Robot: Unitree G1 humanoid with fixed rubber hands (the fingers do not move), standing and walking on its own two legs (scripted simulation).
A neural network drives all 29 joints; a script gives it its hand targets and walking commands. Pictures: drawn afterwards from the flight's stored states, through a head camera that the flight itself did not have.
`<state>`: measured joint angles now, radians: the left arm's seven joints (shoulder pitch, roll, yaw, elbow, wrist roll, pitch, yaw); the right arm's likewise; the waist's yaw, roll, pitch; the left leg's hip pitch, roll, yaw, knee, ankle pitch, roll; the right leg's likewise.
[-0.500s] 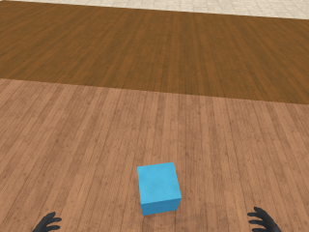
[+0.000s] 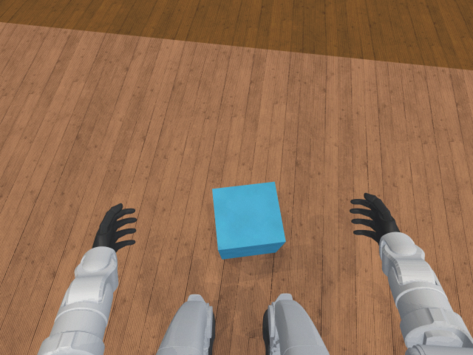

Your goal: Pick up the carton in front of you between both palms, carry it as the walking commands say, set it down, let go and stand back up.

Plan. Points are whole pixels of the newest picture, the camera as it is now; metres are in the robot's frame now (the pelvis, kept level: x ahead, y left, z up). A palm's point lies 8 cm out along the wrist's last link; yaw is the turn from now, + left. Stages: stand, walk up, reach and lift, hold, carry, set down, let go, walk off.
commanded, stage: reach and lift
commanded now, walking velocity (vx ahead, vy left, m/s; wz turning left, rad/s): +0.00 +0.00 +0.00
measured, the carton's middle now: (246, 223) +0.45 -0.02 -0.58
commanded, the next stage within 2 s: none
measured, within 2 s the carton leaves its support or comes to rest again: neither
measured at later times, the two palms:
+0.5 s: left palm (164, 183) +0.44 +0.17 -0.15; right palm (336, 162) +0.48 -0.21 -0.15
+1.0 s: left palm (181, 214) +0.43 +0.17 -0.39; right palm (312, 204) +0.46 -0.22 -0.39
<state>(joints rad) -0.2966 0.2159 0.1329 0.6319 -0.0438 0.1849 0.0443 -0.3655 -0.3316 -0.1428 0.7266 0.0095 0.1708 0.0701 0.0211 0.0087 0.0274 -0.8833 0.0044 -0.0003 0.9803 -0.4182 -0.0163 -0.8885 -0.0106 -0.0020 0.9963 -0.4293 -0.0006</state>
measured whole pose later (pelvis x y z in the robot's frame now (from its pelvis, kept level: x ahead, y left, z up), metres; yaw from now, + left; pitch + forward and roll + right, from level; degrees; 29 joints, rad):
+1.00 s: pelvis -0.07 +0.00 -0.23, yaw +2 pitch +50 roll +3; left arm -1.12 0.17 0.25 0.82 -0.12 0.08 0.18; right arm -1.24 -0.43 -0.14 1.00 0.11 0.08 -0.01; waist 0.03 0.01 0.03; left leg -2.12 -0.02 0.00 1.78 -0.52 -0.04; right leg -2.15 0.00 0.04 1.81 -0.53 0.00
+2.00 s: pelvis -0.10 +0.00 -0.33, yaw +3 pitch +37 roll +4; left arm -1.49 0.17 0.22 1.15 -0.18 0.03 0.22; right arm -1.62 -0.42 0.07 1.30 0.19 0.05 -0.05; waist 0.02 0.05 0.38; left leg -2.24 -0.04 0.00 2.13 -0.53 -0.06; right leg -2.28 0.00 0.04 2.18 -0.54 -0.01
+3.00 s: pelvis -0.08 +0.01 -0.18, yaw -3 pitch +41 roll +2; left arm -0.88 -0.11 0.48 0.56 0.18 0.38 0.11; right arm -0.94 -0.04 -0.37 0.67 -0.20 0.39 0.00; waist 0.01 0.03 -0.21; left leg -1.87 -0.07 -0.05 1.66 -0.51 -0.05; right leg -1.90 0.05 0.07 1.66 -0.48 0.03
